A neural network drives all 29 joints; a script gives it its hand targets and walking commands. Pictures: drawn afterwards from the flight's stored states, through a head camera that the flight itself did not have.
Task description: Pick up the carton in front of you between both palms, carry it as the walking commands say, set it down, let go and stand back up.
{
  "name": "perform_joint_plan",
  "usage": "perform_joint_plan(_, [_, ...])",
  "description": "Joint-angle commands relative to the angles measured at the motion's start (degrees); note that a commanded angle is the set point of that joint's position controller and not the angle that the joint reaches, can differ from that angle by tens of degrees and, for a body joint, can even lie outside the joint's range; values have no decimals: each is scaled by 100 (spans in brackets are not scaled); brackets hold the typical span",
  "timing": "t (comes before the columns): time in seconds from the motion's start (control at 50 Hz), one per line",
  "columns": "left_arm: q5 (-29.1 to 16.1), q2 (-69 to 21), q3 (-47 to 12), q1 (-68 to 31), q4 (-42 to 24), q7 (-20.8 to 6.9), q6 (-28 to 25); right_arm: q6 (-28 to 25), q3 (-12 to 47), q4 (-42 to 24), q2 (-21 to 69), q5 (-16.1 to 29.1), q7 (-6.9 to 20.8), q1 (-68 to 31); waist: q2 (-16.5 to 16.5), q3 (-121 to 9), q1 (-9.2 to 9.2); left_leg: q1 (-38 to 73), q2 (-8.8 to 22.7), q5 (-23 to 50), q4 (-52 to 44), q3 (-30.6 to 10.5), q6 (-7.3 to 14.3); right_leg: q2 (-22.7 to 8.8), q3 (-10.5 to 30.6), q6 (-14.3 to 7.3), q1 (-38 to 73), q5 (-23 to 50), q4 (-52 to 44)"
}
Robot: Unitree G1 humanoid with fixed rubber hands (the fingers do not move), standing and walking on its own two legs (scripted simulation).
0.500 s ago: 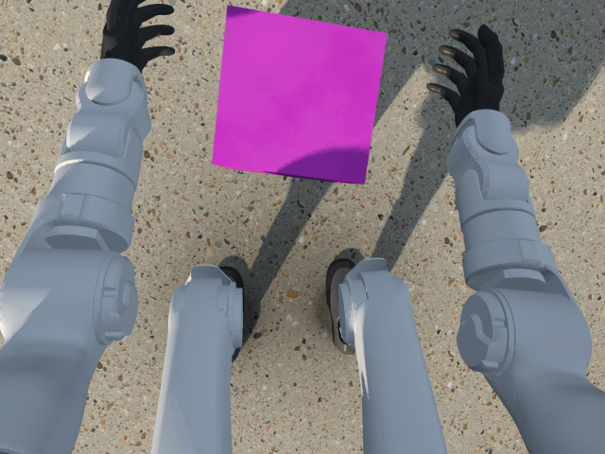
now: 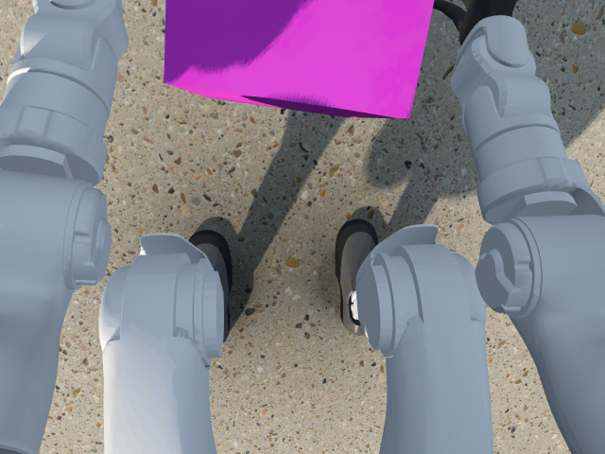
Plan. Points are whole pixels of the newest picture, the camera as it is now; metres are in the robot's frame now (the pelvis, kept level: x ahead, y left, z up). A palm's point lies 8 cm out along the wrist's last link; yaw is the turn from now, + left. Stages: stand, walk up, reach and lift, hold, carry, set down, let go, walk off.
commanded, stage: reach and lift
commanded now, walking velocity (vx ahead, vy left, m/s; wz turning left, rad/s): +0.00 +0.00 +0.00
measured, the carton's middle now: (295, 10) +0.54 +0.00 -0.25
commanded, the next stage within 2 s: none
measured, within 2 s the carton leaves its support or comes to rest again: leaves its support in 0.70 s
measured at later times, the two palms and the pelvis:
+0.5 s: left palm out of the picture +0.56 +0.14 -0.18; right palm (461, 8) +0.53 -0.16 -0.17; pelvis -0.01 +0.00 +0.00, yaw +0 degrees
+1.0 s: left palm out of the picture +0.53 +0.15 -0.07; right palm out of the picture +0.51 -0.14 -0.06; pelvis +0.00 +0.00 +0.02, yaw +2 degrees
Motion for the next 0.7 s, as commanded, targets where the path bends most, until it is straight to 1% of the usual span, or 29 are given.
perform_joint_plan(0.0, [-92, 642, -28, -1683, -756, 20, -189, -176, 58, -642, -694, 85, -44, -1251, 627, -7709, -127, 3598, 98, 2236, -782, 368, 15, -1, -472, 16, 3690, 2514, -630])
perform_joint_plan(0.04, [-119, 572, -64, -1490, -792, 22, -189, -179, 82, -688, -625, 103, -71, -1038, 658, -7872, -130, 3750, 78, 2398, -761, 376, 12, 23, -501, 18, 3730, 2631, -608])
perform_joint_plan(0.08, [-132, 470, -90, -1326, -774, 27, -166, -167, 72, -677, -575, 106, -86, -857, 709, -7864, -158, 3833, 60, 2413, -794, 369, 2, 33, -534, 17, 3635, 2580, -628])
perform_joint_plan(0.16, [-54, 311, -29, -1136, -488, -6, -124, -144, -20, -461, -480, -6, -41, -774, 657, -7050, -166, 3315, 61, 1942, -911, 305, -5, 12, -523, 29, 3129, 2077, -702])
perform_joint_plan(0.26, [25, 293, 15, -1369, -481, 1, -143, -174, -34, -537, -460, -60, -32, -1104, 574, -6917, -126, 3145, 60, 1684, -981, 302, 14, 12, -517, 25, 3106, 1853, -747])
perform_joint_plan(0.32, [-81, 58, -178, -1640, -487, 7, -149, -167, 173, -573, -203, 58, -38, -1372, 569, -7001, -86, 3241, 37, 1575, -1034, 308, 38, 29, -506, 17, 3190, 1753, -787])
perform_joint_plan(0.36, [-142, -263, -321, -1863, -486, 5, -148, -160, 296, -560, 95, 116, -25, -1562, 582, -6946, -65, 3278, -1, 1493, -1073, 314, 49, 79, -496, -2, 3189, 1674, -823])
perform_joint_plan(0.38, [-107, -346, -310, -1919, -449, 11, -146, -151, 293, -499, 198, 81, -22, -1594, 579, -6888, -61, 3282, -18, 1468, -1084, 321, 45, 102, -495, -3, 3211, 1652, -829])
perform_joint_plan(0.42, [106, -383, -147, -1930, -388, 49, -145, -131, 162, -368, 301, -131, -39, -1570, 576, -6759, -51, 3280, -55, 1412, -1111, 345, 19, 141, -510, 6, 3246, 1592, -851])
perform_joint_plan(0.44, [112, -1088, -330, -2170, -501, -68, -130, -122, 330, -505, 958, -130, 81, -1868, 584, -6712, -6, 3307, -110, 1418, -1122, 356, 44, 214, -545, -21, 3251, 1562, -845])
perform_joint_plan(0.46, [141, -1867, -480, -2445, -430, -220, -105, -105, 475, -543, 1691, -178, 234, -2234, 598, -6701, -5, 3258, -153, 1461, -1087, 366, 69, 266, -547, -30, 3178, 1587, -817])
perform_joint_plan(0.5, [254, -3646, -701, -2895, -460, -628, 14, 30, 730, -700, 3345, -310, 665, -2950, 626, -6600, 46, 3082, -263, 1416, -1029, 397, 121, 374, -542, -57, 3059, 1538, -744])
perform_joint_plan(0.52, [366, -4356, -677, -2931, -477, -841, 93, 136, 774, -742, 4012, -433, 897, -3210, 616, -6516, 66, 2945, -318, 1357, -988, 422, 150, 412, -558, -66, 2987, 1457, -692])
perform_joint_plan(0.54, [479, -4845, -556, -2860, -521, -1021, 169, 243, 754, -816, 4429, -567, 1093, -3359, 582, -6397, 65, 2849, -358, 1343, -960, 456, 176, 447, -589, -81, 2906, 1416, -658])
perform_joint_plan(0.56, [587, -5197, -424, -2800, -617, -1160, 237, 337, 732, -922, 4740, -665, 1248, -3419, 532, -6298, 61, 2778, -390, 1375, -941, 498, 196, 481, -625, -90, 2810, 1417, -636])
perform_joint_plan(0.6, [701, -5651, -265, -2710, -831, -1341, 336, 469, 702, -1129, 5201, -739, 1454, -3364, 472, -6289, 64, 2703, -434, 1543, -902, 584, 215, 533, -672, -103, 2752, 1572, -610])
perform_joint_plan(0.64, [652, -5998, -313, -2705, -1098, -1436, 395, 554, 772, -1369, 5568, -651, 1568, -3306, 478, -6657, 53, 2788, -458, 1827, -864, 630, 218, 563, -690, -112, 2887, 1899, -566])
perform_joint_plan(0.68, [508, -6302, -495, -2771, -1487, -1458, 422, 624, 943, -1588, 5913, -485, 1615, -3221, 518, -7283, 58, 3051, -484, 2173, -833, 672, 202, 583, -715, -113, 3105, 2268, -522])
